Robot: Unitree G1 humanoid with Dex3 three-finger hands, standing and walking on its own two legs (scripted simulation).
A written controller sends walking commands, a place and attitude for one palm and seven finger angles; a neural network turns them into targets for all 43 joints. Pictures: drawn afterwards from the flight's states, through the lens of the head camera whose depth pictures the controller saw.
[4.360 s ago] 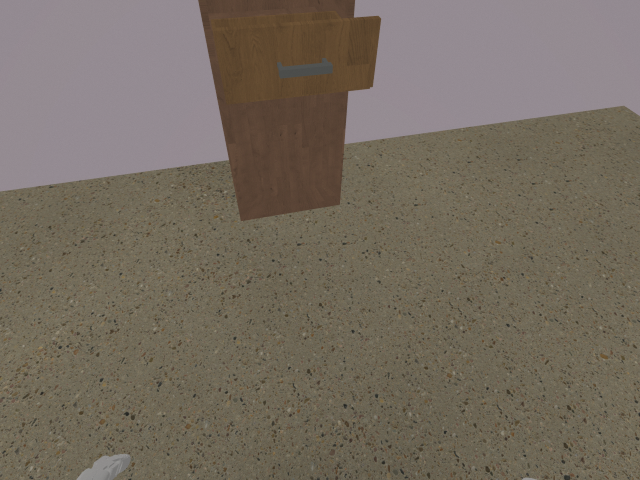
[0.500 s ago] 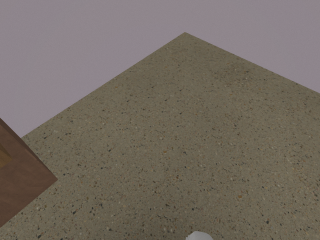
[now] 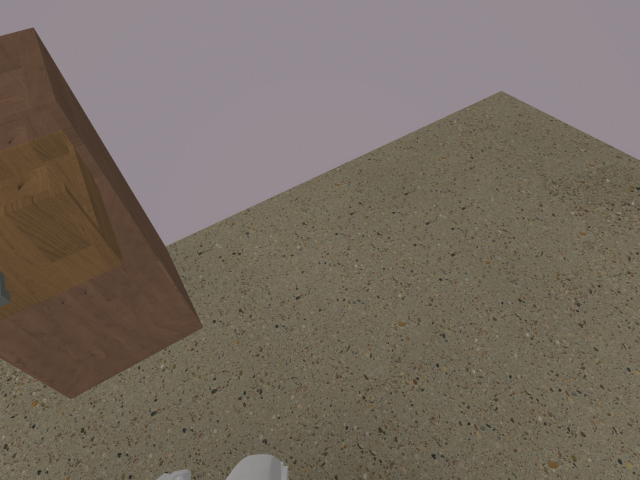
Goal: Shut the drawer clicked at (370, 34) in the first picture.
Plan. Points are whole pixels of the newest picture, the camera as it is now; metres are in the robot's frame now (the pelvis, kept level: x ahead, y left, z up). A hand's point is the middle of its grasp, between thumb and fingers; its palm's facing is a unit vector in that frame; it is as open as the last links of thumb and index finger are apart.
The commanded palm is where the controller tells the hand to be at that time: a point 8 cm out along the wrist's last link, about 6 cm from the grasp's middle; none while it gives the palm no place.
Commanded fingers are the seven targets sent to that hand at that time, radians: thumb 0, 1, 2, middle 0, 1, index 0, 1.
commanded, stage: turn to face it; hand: left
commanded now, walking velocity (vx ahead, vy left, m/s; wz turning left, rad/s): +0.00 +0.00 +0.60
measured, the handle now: out of the picture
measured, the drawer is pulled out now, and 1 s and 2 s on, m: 0.28 0.28 0.28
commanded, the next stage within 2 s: take the last steps up to it in 0.88 s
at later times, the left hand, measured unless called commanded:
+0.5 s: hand out of the picture -0.02 +0.29 -0.17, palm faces +0.35 -0.90 -0.26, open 7.4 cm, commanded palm none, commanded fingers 0.00 0.90 0.90 -0.20 -0.30 -0.20 -0.30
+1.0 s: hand out of the picture -0.02 +0.20 -0.14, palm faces +0.51 -0.81 -0.28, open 7.4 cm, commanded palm none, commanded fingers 0.00 0.90 0.90 -0.20 -0.30 -0.20 -0.30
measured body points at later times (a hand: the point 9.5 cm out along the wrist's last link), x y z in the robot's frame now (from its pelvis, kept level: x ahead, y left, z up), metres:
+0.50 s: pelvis -0.01 +0.06 +0.00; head +0.01 +0.09 +0.45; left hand -0.03 +0.34 -0.15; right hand +0.17 -0.15 -0.13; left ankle -0.03 +0.14 -0.74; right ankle +0.02 -0.11 -0.66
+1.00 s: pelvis -0.01 +0.00 +0.00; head +0.02 -0.03 +0.45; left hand -0.05 +0.25 -0.12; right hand +0.14 -0.21 -0.17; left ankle -0.11 +0.12 -0.65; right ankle +0.04 -0.08 -0.74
